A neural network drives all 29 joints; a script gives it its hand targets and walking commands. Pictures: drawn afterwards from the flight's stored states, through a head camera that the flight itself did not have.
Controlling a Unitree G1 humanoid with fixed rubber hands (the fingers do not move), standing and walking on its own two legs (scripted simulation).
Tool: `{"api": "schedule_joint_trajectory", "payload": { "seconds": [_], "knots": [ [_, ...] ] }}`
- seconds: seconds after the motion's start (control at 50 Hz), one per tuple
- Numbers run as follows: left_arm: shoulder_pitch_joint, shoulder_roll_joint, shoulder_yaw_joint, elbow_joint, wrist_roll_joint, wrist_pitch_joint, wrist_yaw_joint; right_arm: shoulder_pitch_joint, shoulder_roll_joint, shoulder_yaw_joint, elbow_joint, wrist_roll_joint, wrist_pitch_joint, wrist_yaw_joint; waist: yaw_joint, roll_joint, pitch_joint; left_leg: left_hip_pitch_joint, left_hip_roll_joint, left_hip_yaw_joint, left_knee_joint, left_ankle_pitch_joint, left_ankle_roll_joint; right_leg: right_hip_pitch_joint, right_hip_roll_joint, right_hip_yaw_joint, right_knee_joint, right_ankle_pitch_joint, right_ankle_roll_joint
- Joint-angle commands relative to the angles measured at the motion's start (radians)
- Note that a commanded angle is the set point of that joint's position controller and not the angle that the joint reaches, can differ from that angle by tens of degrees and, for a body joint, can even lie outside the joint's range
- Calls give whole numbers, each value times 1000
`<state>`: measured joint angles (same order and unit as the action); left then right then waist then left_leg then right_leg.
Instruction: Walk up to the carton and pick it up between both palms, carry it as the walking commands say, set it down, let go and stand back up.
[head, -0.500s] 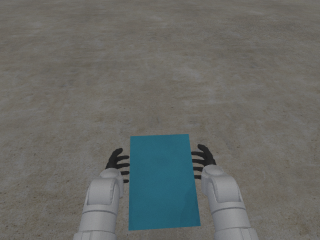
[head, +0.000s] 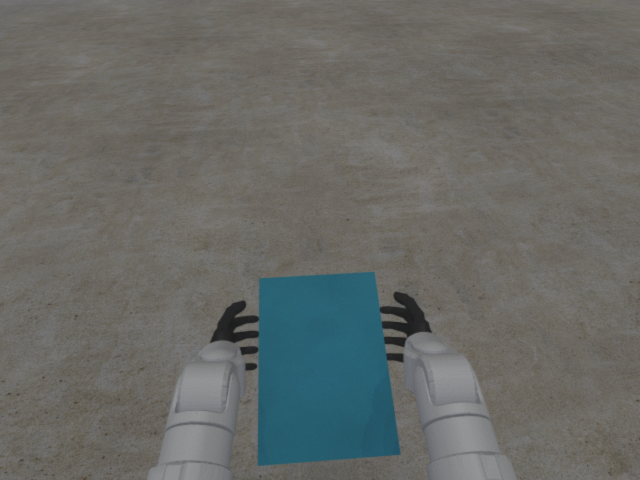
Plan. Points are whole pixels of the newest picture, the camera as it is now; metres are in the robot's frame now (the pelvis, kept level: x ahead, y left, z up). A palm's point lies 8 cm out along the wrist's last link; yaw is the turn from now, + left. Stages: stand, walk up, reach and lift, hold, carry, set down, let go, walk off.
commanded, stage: hold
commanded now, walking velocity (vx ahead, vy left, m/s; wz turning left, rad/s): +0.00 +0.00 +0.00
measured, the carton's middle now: (321, 372) +0.32 +0.02 -0.05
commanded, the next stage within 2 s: set down in 0.62 s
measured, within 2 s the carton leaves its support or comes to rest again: neither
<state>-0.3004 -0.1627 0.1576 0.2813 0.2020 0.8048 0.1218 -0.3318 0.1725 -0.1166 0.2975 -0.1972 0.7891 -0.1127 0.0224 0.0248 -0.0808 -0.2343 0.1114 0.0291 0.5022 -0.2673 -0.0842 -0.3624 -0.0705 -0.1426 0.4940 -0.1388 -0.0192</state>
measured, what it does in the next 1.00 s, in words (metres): stands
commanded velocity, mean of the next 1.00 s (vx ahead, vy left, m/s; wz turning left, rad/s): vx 0.00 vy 0.00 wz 0.00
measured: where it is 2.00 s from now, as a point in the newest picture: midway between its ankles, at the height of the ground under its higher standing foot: outside the picture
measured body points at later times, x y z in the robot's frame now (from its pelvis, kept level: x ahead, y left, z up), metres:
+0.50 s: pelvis -0.03 +0.05 +0.00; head -0.10 +0.05 +0.44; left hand +0.30 +0.17 +0.05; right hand +0.29 -0.08 +0.06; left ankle +0.00 +0.20 -0.73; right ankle +0.07 -0.11 -0.73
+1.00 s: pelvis -0.02 +0.04 +0.00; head -0.02 +0.01 +0.45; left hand +0.31 +0.14 +0.01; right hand +0.30 -0.11 +0.00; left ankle +0.00 +0.20 -0.73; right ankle +0.07 -0.10 -0.73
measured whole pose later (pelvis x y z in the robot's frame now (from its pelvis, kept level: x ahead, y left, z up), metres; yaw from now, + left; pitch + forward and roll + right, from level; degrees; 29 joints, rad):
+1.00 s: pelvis -0.02 +0.04 +0.00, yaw -6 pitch -4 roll +1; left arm -0.46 -0.22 0.36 0.60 0.34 0.54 0.07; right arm -0.42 0.20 -0.29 0.54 -0.37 0.52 -0.07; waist 0.05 0.06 0.07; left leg -0.13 -0.01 -0.16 0.46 -0.26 -0.06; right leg -0.28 0.04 0.18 0.44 -0.09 0.04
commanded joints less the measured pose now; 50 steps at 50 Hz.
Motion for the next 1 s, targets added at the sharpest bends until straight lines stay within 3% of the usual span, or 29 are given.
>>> {"api": "schedule_joint_trajectory", "payload": {
  "seconds": [0.0,0.06,0.1,0.14,0.16,0.2,0.24,0.26,0.28,0.38,0.4,0.42,0.44,0.46,0.5,0.58,0.6,0.62,0.66,0.7,0.78,0.8,0.82,0.84,0.86,0.88,0.92,0.96,0.98],
  "knots": [
    [-325,-840,-448,-87,-208,-126,-315,-233,1060,472,9,233,-86,294,29,-11,-334,42,-220,-41,-98,326,90,511,93,207,-113,305,-8],
    [-533,-794,-467,-217,-254,-211,-350,-381,1119,536,-99,272,-145,312,49,-87,-436,28,-232,-80,-120,302,125,627,84,251,-129,232,0],
    [-499,-830,-535,-181,-262,-204,-368,-309,1097,515,-81,244,-151,297,3,-80,-343,83,-220,-112,-124,257,117,558,82,216,-162,110,3],
    [-542,-804,-508,48,-228,-228,-385,-457,1076,517,30,218,-165,294,12,-114,-166,26,-217,-110,-140,40,128,430,70,233,-205,-239,5],
    [-613,-775,-467,-109,-221,-246,-370,-468,1077,511,-20,226,-167,305,63,-158,-199,54,-217,-130,-154,38,132,456,74,219,-222,-258,6],
    [-629,-799,-428,-47,-196,-228,-366,-495,1101,500,-18,226,-150,314,65,-99,-179,22,-229,-146,-173,100,144,530,101,186,-162,-106,4],
    [-657,-839,-395,71,-205,-201,-373,-508,1101,433,104,190,-128,314,58,-104,-98,-43,-225,-146,-177,70,141,532,105,175,-151,-128,4],
    [-729,-822,-358,114,-182,-194,-368,-574,1088,401,145,178,-122,321,95,-57,-88,-60,-218,-145,-202,-21,143,521,113,175,-145,-196,-5],
    [-676,-898,-385,164,-187,-175,-369,-549,1078,361,178,161,-125,323,46,66,-113,-76,-212,-127,-222,-11,134,558,120,159,-124,-146,-9],
    [-956,-916,-312,282,-194,-183,-363,-782,1058,234,306,108,-128,330,26,113,-39,-176,-212,-112,-237,-246,126,539,124,141,-81,-275,-10],
    [-954,-960,-308,319,-208,-189,-369,-713,1034,159,381,66,-118,310,-17,55,17,-130,-191,-131,-219,-199,130,483,116,133,-86,-244,-14],
    [-961,-925,-278,282,-193,-194,-353,-750,1069,215,367,104,-110,323,66,59,5,-141,-197,-131,-209,-205,129,483,120,138,-77,-273,-16],
    [-905,-984,-281,319,-204,-189,-351,-804,1050,204,292,89,-129,312,13,-17,-83,-75,-196,-147,-185,-121,125,474,123,132,-70,-220,-4],
    [-1082,-961,-307,276,-221,-210,-356,-931,1085,194,278,110,-132,305,16,38,-113,-85,-203,-129,-182,-147,119,470,121,145,-78,-262,-17],
    [-994,-1023,-307,354,-241,-200,-350,-841,1043,134,329,86,-141,287,-53,35,-175,-14,-195,-139,-161,-129,107,441,128,133,-73,-236,-15],
    [-868,-1008,-309,373,-216,-194,-355,-704,1003,127,351,62,-124,297,-61,38,-202,-22,-198,-137,-167,51,89,437,138,147,-62,-102,-12],
    [-848,-1009,-299,334,-203,-193,-347,-692,995,133,334,75,-124,313,-22,109,-209,-35,-188,-167,-200,1,87,451,136,154,-38,-113,-15],
    [-875,-1211,-247,256,-202,-222,-315,-687,1058,136,371,56,-137,328,-26,84,-95,-166,-159,-117,-227,-75,66,564,209,156,-29,-58,-10],
    [-944,-1152,-232,205,-182,-243,-305,-703,1104,152,336,73,-158,342,32,35,-92,-244,-160,-118,-252,-73,84,638,207,168,-25,-24,7],
    [-942,-1149,-238,200,-171,-251,-292,-663,1105,168,350,87,-177,341,9,91,-155,-201,-170,-105,-242,-56,90,609,185,200,-22,25,6],
    [-868,-1102,-233,252,-130,-298,-295,-635,1068,164,368,20,-244,308,-22,4,-138,-192,-181,-91,-210,-47,81,572,190,198,-37,2,25],
    [-828,-1111,-247,228,-131,-310,-302,-565,1077,193,362,23,-255,308,12,45,-184,-186,-191,-89,-205,39,66,586,188,221,-51,80,10],
    [-805,-1093,-257,224,-137,-311,-306,-583,1115,256,305,49,-264,306,40,-23,-217,-117,-202,-88,-183,74,70,564,187,205,-39,102,29],
    [-808,-1102,-242,261,-100,-312,-302,-575,1079,204,371,20,-265,299,3,34,-170,-124,-201,-86,-189,70,62,511,181,222,-75,79,14],
    [-706,-1081,-214,268,-94,-319,-304,-511,1099,235,353,28,-275,301,51,-8,-205,-89,-209,-78,-185,73,65,509,186,207,-75,73,16],
    [-734,-1090,-262,243,-111,-328,-308,-535,1097,260,319,29,-283,300,27,7,-207,-113,-206,-80,-195,51,70,518,184,210,-69,65,18],
    [-662,-1038,-206,279,-69,-343,-316,-572,1106,299,236,54,-308,278,82,-48,-233,-103,-220,-75,-148,100,86,481,166,236,-82,97,35],
    [-740,-982,-215,211,-79,-383,-318,-503,1123,282,295,20,-325,261,40,-91,-269,-133,-237,-71,-118,87,89,474,172,246,-67,114,44],
    [-696,-965,-206,244,-70,-389,-325,-483,1129,291,319,33,-332,261,82,-96,-287,-153,-233,-72,-104,75,97,468,168,244,-55,114,45]
  ]
}}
